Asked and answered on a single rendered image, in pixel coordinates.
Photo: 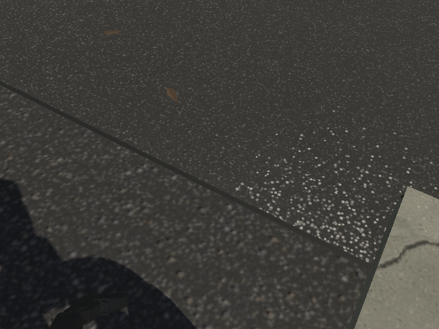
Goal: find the robot left hand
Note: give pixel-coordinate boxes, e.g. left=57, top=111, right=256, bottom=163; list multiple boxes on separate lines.
left=49, top=293, right=129, bottom=329

